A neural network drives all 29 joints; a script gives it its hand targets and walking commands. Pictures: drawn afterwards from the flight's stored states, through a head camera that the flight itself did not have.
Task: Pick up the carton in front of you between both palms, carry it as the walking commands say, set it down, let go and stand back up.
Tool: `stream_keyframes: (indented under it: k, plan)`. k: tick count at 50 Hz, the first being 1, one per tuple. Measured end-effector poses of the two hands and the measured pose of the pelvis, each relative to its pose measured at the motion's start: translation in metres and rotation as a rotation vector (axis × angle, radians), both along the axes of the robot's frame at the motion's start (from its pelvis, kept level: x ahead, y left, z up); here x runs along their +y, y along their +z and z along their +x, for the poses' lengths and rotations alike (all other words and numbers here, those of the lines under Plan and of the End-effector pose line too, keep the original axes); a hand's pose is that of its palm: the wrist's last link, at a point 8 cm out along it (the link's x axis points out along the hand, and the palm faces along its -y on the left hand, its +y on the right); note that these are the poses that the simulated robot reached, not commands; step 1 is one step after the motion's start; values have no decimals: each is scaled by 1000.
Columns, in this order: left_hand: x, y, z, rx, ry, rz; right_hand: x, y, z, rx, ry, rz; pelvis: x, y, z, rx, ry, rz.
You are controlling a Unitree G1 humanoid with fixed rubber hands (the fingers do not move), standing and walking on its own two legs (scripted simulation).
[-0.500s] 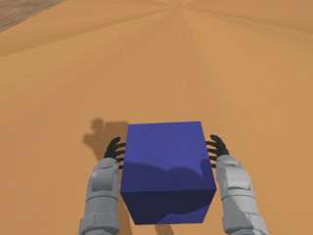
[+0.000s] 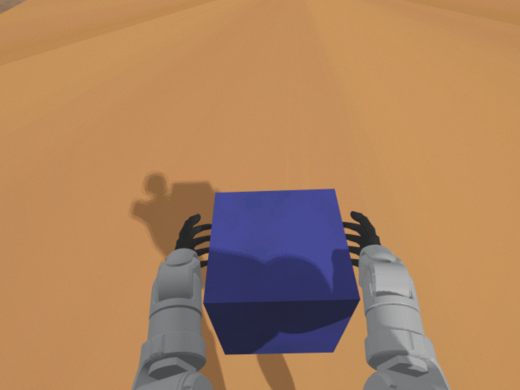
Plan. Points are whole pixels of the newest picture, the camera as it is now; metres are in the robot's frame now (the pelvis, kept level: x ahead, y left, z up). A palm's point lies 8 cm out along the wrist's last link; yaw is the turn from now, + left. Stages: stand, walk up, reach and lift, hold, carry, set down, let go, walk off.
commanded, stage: set down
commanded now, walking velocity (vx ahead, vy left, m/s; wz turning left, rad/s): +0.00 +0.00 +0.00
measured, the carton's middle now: (276, 276) +0.32 +0.00 -0.05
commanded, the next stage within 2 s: none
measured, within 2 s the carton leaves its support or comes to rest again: neither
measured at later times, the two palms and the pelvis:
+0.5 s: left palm (221, 288) +0.36 +0.12 -0.16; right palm (357, 285) +0.35 -0.18 -0.17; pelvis -0.04 -0.01 -0.09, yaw +1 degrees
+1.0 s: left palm (236, 298) +0.40 +0.10 -0.31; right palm (350, 300) +0.39 -0.20 -0.32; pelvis -0.07 -0.01 -0.23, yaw +3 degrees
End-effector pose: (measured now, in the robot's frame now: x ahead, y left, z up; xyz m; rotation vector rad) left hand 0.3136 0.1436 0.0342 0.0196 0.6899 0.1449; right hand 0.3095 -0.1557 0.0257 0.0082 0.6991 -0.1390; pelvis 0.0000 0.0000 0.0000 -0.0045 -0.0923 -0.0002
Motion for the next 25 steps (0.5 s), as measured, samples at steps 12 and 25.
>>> stream_keyframes:
  k: [12, 25]
  plan:
    - [-17, -101, 24, 25, -23, 27, -17, -102, 20, 24, 19, -31, 6, -23, -17, 298, -16, 19]
    - [-26, -199, 43, -58, 32, -31, -27, -199, 44, -57, -3, 9, -5, -93, -40, 653, 7, 30]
